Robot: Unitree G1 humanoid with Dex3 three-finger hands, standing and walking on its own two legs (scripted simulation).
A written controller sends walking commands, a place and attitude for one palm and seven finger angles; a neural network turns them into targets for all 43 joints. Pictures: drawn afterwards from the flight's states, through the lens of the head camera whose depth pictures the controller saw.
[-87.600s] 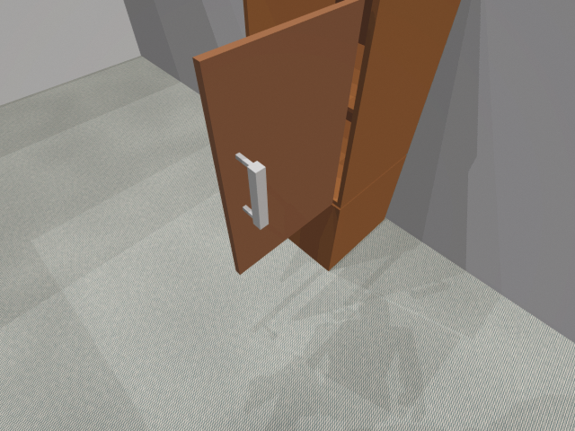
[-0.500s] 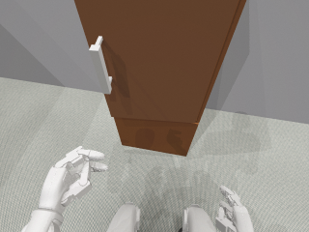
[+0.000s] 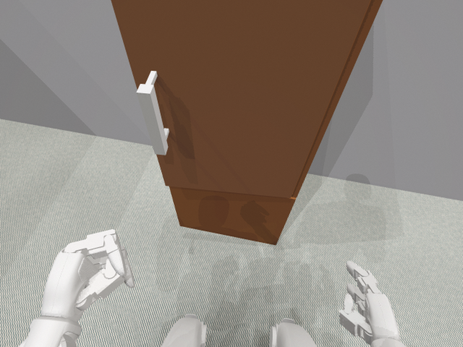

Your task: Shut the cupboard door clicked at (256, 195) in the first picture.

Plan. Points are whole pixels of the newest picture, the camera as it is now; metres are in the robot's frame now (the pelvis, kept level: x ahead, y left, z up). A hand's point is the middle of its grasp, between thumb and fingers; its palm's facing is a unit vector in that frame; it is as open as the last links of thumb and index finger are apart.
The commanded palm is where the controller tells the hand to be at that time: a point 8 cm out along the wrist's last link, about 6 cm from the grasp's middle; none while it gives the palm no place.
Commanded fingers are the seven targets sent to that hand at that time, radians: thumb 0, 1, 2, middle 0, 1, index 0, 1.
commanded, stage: raise the hand and make a fist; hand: left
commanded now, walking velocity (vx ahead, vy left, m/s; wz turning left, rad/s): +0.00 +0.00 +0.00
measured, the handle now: (157, 115) +0.53 +0.20 +0.07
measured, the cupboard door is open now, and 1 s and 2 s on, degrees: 6 6 6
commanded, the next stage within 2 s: bring the fist close to the handle in 0.66 s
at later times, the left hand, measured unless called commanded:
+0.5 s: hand (121, 258) +0.23 +0.18 +0.07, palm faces -0.03 -1.00 -0.04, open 3.1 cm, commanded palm +0.21 +0.23 +0.07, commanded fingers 0.00 0.90 0.90 -1.30 -1.50 -1.30 -1.50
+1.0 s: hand (126, 238) +0.26 +0.18 +0.07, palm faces -0.04 -1.00 -0.03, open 3.1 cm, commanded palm +0.26 +0.23 +0.07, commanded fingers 0.00 0.90 0.90 -1.30 -1.50 -1.30 -1.50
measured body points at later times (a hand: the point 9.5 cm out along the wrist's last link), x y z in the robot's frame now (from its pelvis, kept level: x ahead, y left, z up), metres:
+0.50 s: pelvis +0.01 +0.00 +0.01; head +0.07 +0.00 +0.45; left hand +0.23 +0.24 +0.07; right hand +0.17 -0.25 -0.07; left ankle +0.01 +0.12 -0.64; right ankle +0.03 -0.13 -0.64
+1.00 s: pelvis -0.01 +0.00 +0.00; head +0.06 +0.00 +0.45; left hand +0.26 +0.24 +0.07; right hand +0.17 -0.24 -0.07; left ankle +0.01 +0.12 -0.64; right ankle +0.03 -0.13 -0.64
